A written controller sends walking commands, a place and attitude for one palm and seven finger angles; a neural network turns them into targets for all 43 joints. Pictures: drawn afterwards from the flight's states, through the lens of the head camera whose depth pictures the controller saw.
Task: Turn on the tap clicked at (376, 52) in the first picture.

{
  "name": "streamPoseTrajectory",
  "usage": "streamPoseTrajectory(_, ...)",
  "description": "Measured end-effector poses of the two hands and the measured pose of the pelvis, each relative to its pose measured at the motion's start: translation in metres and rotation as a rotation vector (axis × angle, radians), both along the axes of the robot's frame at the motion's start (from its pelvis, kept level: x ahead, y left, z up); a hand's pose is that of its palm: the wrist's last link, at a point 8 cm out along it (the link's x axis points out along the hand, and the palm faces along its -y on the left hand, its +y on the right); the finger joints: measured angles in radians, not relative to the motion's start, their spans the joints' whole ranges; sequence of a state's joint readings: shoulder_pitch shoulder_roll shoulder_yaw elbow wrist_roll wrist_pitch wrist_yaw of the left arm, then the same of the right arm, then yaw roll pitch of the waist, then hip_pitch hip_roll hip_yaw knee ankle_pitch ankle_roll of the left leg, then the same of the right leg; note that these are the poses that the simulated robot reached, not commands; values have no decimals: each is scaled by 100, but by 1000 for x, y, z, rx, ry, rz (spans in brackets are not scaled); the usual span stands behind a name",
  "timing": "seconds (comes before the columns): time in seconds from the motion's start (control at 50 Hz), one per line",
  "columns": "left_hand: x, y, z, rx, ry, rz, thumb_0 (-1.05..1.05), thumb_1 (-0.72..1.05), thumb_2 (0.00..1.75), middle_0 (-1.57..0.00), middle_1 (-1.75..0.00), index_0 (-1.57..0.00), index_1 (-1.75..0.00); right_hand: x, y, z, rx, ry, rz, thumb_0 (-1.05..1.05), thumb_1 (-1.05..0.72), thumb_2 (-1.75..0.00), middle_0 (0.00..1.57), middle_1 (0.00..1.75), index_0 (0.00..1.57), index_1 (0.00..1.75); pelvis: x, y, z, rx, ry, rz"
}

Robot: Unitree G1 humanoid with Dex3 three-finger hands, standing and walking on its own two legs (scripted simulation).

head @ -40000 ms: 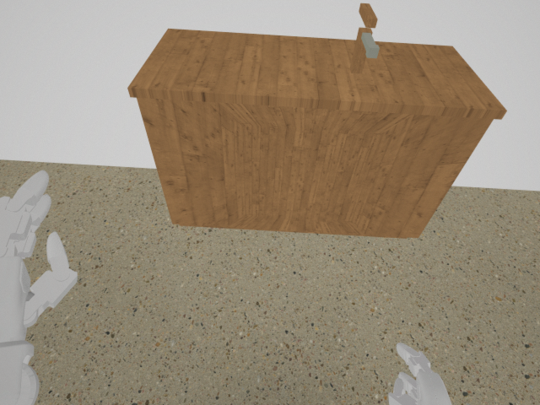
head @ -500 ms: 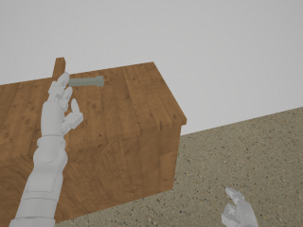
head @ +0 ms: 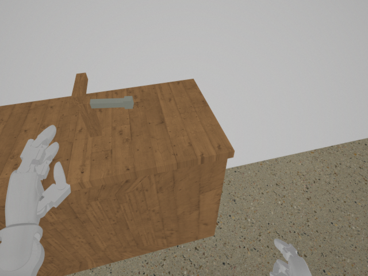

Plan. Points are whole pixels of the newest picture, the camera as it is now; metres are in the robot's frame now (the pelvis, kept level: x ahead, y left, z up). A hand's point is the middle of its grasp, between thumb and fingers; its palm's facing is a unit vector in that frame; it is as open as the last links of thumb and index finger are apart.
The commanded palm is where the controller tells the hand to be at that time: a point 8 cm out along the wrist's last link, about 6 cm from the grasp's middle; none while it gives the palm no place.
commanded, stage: draw the hand back beside the body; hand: left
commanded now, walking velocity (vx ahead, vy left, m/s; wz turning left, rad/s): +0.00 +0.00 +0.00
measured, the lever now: (128, 102) +0.56 +0.24 +0.09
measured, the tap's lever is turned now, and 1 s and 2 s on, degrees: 78 78 78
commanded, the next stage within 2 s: step back with the hand held close in 0.32 s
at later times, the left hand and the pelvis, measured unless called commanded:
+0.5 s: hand (64, 193) +0.19 +0.23 +0.16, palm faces +0.40 -0.85 -0.33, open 7.4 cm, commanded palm +0.15 +0.27 +0.17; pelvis +0.00 -0.01 +0.00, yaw +1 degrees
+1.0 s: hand (28, 222) +0.15 +0.27 +0.15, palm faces +0.38 -0.83 -0.40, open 7.4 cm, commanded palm +0.10 +0.30 +0.17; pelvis -0.06 +0.02 -0.01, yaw +0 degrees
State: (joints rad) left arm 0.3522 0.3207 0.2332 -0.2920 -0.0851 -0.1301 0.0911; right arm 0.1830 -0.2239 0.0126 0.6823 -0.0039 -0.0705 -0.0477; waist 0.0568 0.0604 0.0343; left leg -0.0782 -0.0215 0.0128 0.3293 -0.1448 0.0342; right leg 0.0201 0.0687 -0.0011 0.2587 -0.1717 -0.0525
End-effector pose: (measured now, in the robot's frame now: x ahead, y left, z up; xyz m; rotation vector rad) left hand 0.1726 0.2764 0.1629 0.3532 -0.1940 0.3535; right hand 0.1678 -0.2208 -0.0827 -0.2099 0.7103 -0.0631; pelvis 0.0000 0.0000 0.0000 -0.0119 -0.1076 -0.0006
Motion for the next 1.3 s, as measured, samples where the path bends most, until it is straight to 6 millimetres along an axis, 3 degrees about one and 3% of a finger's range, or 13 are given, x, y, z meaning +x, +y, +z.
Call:
streamPoseTrajectory(0.14,-25,2,4,33,3,43,2,89,90,-21,-30,-21,-30,11,-1,5,-4,-42,15,1,-91,-90,20,30,20,30,1,-3,-1,-2,-5,9)
streamPoseTrajectory(0.34,-21,-2,2,6,-20,58,2,89,90,-21,-30,-21,-30,15,1,7,1,-67,32,1,-91,-90,20,30,20,30,-3,-8,-1,1,-11,14)
streamPoseTrajectory(0.46,-19,-10,5,16,-21,31,2,89,90,-21,-30,-21,-30,9,-3,5,7,-64,22,1,-91,-90,20,30,20,30,-3,-11,-1,2,-15,10)
streamPoseTrajectory(0.58,-16,-1,13,94,-25,39,2,89,90,-21,-30,-21,-30,2,-12,0,-2,-25,-8,1,-91,-90,20,30,20,30,-7,-10,-3,-13,49,10)
streamPoseTrajectory(0.76,-23,-2,-5,88,77,-10,2,89,90,-21,-30,-21,-30,-21,-21,-4,-34,22,-89,1,-91,-90,20,30,20,30,-20,3,-6,-12,88,-1)
streamPoseTrajectory(0.94,-53,21,4,129,14,1,2,88,90,-21,-30,-21,-30,-51,-6,-2,-55,24,-102,1,-91,-90,20,30,20,30,-50,17,-10,-30,86,1)
streamPoseTrajectory(1.14,-88,49,-5,122,-32,43,2,89,90,-21,-30,-21,-30,-89,23,-2,-91,36,-64,1,-91,-90,20,30,20,30,-85,38,-15,-51,80,28)
streamPoseTrajectory(1.3,-132,61,4,160,-92,99,2,89,90,-21,-30,-21,-30,-98,44,-14,-61,32,16,1,-91,-90,20,30,20,30,-115,38,-24,-27,159,43)
